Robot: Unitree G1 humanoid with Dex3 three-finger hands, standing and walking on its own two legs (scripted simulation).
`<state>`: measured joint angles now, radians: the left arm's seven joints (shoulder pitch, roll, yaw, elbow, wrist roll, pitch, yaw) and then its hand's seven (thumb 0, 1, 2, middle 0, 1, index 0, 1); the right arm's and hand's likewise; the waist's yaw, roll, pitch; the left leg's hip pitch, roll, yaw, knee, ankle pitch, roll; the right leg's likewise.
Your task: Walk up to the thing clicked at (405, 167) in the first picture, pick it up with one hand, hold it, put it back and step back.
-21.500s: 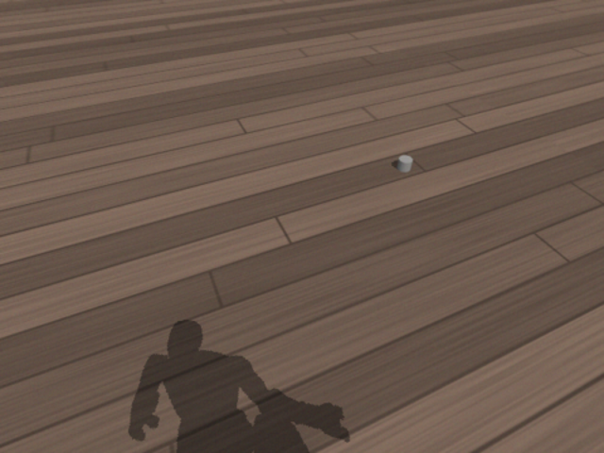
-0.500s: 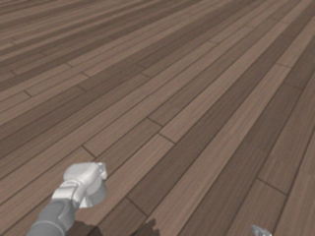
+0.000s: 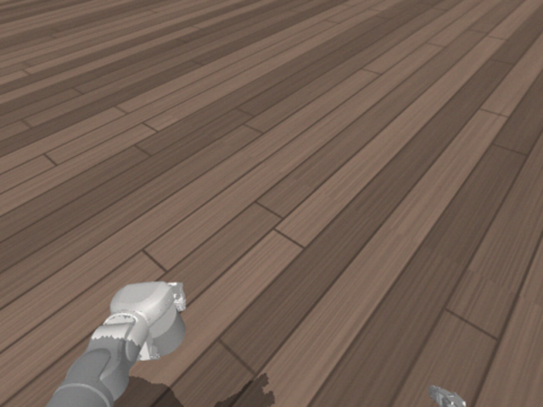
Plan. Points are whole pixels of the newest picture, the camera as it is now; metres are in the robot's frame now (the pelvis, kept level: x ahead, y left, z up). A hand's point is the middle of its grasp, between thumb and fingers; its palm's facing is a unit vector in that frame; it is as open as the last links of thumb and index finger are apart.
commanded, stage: hold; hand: left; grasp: from above
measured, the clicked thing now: (158, 326) +0.30 +0.22 -0.07
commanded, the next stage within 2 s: crouch in 0.06 s
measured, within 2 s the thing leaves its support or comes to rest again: neither
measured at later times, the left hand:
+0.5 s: hand (157, 346) +0.28 +0.23 -0.09, palm faces -0.49 -0.04 -0.87, open 10.1 cm
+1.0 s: hand (188, 358) +0.34 +0.24 -0.34, palm faces -0.44 +0.03 -0.90, open 10.0 cm
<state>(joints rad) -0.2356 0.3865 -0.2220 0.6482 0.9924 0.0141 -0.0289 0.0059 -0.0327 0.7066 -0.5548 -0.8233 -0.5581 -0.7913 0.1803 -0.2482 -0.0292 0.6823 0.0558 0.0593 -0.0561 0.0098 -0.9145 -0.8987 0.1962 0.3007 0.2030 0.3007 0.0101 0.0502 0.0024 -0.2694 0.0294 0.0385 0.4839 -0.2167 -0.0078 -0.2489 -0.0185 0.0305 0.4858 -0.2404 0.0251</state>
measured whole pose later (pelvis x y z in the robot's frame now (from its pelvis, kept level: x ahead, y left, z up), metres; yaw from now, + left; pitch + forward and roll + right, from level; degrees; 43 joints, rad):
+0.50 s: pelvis +0.00 +0.00 -0.01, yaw +1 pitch +4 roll +0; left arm -0.28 0.36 -0.20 0.84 1.07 -0.03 0.13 0.00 -0.02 0.68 -0.56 -0.82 -0.56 -0.79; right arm 0.19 -0.25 -0.04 0.69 0.04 0.07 -0.04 0.01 -0.90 -0.90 0.20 0.30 0.20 0.30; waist -0.02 0.02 0.00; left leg -0.39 0.03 0.02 0.57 -0.25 -0.01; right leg -0.36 -0.02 0.02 0.57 -0.27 0.02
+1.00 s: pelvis -0.05 +0.01 -0.21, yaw -1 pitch +31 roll -3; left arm -0.67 0.43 -0.06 1.21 1.17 -0.03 0.38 0.00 0.00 0.59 -0.60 -0.77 -0.61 -0.74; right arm 0.23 -0.24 -0.07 0.76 -0.05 -0.01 -0.02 0.01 -0.91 -0.89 0.20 0.30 0.20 0.30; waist -0.13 0.06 -0.19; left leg -1.59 0.04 -0.03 1.61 -0.57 0.01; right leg -1.53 0.00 0.01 1.58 -0.59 0.04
